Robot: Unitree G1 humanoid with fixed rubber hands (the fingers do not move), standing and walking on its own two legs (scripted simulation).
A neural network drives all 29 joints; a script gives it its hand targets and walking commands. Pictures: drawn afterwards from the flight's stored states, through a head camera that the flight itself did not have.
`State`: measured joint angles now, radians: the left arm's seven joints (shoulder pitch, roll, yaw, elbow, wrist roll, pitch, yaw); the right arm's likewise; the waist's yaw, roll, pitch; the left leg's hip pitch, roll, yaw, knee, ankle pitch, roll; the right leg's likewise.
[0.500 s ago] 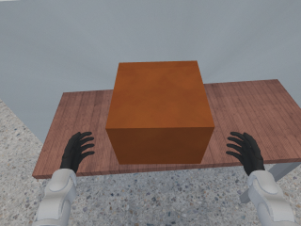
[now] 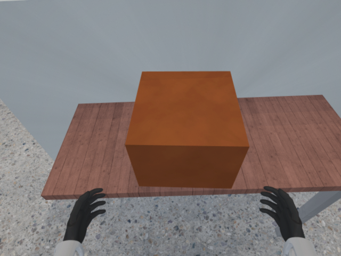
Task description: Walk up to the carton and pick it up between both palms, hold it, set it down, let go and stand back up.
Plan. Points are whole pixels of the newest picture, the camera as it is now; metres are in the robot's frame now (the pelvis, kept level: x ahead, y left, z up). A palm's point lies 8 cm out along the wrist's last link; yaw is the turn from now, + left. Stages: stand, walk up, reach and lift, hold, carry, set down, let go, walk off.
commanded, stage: set down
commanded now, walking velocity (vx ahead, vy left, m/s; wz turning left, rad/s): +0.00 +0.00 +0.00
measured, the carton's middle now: (185, 128) +0.45 -0.01 +0.01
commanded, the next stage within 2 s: let go in 1.00 s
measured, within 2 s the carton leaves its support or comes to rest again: neither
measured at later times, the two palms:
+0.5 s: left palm (84, 240) +0.16 +0.23 -0.04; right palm (286, 238) +0.16 -0.22 -0.05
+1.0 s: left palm (91, 249) +0.15 +0.23 -0.07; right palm (282, 249) +0.15 -0.22 -0.08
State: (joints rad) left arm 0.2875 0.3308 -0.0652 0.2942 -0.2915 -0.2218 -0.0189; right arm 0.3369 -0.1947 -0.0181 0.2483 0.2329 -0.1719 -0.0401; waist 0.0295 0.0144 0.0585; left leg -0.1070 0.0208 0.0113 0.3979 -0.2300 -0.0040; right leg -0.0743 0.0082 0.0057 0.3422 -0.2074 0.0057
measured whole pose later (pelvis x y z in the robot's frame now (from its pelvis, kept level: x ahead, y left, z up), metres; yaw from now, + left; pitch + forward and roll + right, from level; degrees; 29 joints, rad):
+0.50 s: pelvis +0.00 +0.00 +0.00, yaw -1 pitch -4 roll +0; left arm 0.24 0.29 -0.06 0.43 -0.22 -0.09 0.00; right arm 0.27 -0.17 -0.03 0.45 0.12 -0.14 -0.01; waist 0.03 0.01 0.05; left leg -0.08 0.02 0.02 0.37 -0.21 -0.01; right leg -0.08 0.01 0.02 0.36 -0.21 0.00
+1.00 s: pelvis +0.00 +0.00 +0.00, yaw -1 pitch -4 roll +0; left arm 0.23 0.22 -0.01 0.51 -0.06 0.04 0.01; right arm 0.21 -0.16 -0.03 0.71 0.02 -0.21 0.01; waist 0.03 0.00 0.07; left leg -0.07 0.02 0.03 0.37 -0.23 -0.01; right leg -0.07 0.01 0.03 0.35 -0.22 0.00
